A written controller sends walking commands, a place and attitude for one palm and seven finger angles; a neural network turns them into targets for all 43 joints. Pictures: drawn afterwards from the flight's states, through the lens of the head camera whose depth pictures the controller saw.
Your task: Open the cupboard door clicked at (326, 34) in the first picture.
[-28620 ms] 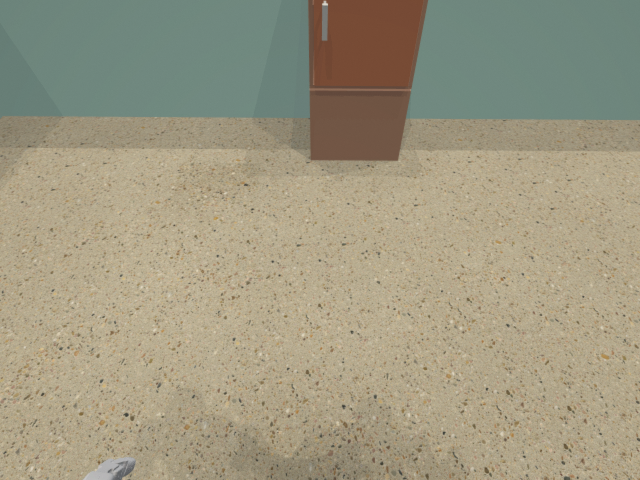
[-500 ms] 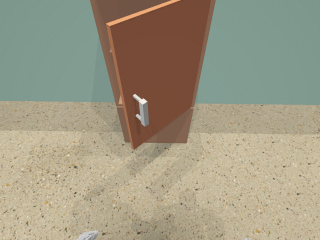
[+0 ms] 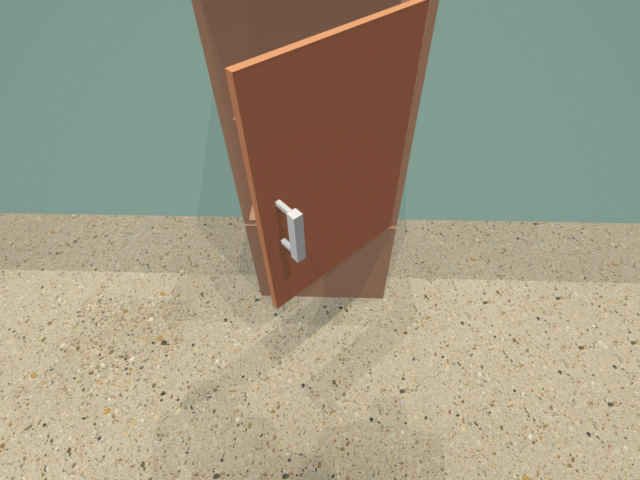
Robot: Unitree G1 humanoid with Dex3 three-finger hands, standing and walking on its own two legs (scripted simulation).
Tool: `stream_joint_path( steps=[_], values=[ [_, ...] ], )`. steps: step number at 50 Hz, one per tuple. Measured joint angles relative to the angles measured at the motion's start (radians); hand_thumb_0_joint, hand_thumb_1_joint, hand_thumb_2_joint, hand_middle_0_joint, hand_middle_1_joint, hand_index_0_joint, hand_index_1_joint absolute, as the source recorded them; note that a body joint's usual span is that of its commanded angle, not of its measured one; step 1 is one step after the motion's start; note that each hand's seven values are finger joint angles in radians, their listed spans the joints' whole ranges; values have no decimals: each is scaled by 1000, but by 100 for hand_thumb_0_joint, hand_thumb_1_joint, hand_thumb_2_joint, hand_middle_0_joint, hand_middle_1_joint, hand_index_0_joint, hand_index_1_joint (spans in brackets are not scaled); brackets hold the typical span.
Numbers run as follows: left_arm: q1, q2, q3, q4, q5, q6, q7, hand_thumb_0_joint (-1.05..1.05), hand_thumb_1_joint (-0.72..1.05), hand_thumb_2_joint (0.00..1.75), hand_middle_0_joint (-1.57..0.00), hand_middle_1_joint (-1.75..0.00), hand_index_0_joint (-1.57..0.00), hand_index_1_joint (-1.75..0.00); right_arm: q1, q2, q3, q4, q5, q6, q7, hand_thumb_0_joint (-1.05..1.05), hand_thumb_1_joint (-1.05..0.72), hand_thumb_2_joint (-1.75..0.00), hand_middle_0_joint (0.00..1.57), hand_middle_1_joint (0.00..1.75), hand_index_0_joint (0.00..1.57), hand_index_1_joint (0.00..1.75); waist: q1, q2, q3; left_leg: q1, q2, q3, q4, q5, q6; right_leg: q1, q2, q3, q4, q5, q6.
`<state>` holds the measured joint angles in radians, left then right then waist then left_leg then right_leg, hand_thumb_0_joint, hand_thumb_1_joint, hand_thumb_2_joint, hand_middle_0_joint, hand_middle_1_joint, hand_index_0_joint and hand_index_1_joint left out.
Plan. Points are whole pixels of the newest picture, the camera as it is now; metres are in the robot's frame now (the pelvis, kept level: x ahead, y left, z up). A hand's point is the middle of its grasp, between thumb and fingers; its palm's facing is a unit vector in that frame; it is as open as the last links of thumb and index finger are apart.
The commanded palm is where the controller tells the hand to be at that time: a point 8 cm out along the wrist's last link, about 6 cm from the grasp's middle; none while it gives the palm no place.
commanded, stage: let the arm hang, fingers relaxed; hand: left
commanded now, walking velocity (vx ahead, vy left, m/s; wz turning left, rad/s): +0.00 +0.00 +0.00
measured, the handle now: (290, 230) +0.56 +0.10 -0.08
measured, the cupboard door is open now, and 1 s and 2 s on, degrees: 44 44 44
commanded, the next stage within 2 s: look to check the result in 0.32 s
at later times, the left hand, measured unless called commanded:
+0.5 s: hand out of the picture +0.01 +0.17 -0.17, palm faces +0.06 -0.98 -0.19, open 7.4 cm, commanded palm none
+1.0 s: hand out of the picture +0.05 +0.18 -0.17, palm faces +0.04 -0.97 -0.22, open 7.4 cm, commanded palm none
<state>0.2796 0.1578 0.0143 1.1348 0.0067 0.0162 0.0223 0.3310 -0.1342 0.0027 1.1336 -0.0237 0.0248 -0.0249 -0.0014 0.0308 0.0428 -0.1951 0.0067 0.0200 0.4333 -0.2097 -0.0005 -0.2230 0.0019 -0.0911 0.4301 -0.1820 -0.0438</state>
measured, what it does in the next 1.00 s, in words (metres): stands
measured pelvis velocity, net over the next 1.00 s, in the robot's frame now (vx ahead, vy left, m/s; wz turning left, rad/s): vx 0.03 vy -0.01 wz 0.01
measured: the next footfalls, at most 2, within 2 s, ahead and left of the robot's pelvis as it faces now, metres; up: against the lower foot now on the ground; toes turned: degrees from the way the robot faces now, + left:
left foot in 2.00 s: +0.15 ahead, +0.07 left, +0.00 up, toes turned -28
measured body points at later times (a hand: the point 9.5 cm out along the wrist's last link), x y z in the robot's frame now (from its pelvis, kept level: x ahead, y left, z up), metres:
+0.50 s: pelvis +0.02 +0.00 +0.00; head +0.03 -0.01 +0.45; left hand +0.01 +0.22 -0.16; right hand +0.00 -0.20 -0.17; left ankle +0.02 +0.12 -0.74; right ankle +0.04 -0.09 -0.74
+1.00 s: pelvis +0.03 -0.01 +0.00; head +0.05 -0.02 +0.45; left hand +0.04 +0.23 -0.15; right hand +0.04 -0.24 -0.16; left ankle +0.02 +0.12 -0.74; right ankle +0.04 -0.09 -0.74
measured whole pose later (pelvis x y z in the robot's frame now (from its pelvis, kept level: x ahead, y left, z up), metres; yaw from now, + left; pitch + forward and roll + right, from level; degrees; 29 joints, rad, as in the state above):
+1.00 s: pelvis +0.03 -0.01 +0.00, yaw +0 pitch -1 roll +0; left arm 0.22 0.17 0.02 1.14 0.01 -0.01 0.02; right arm 0.25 -0.18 0.00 1.14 -0.02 0.00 -0.03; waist 0.00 0.02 0.05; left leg -0.13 0.01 0.01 0.37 -0.23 -0.01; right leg -0.16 0.01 -0.10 0.40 -0.21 -0.05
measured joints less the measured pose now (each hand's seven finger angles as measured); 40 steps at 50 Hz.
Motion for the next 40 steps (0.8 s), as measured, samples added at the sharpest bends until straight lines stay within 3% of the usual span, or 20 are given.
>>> stream_joint_path(
  steps=[15, 40],
  values=[
    [-13, -29, 3, 7, 0, -12, 2, 1, 92, 90, -20, -30, -20, -30, 3, 23, -2, 4, 2, -19, -11, 0, -91, -90, 20, 30, 20, 30, 0, -20, -5, 13, -8, 0, -13, -7, 4, 8, -8, 1, -1, -13, 7],
    [-28, -16, 2, 14, 0, -22, 0, 0, 91, 90, -20, -30, -20, -29, -63, -19, -3, 6, 5, -25, -11, 0, -91, -90, 20, 30, 20, 30, 5, -11, 8, 53, -3, -6, -46, -15, -5, 42, -1, -4, -18, -32, 1]
  ],
)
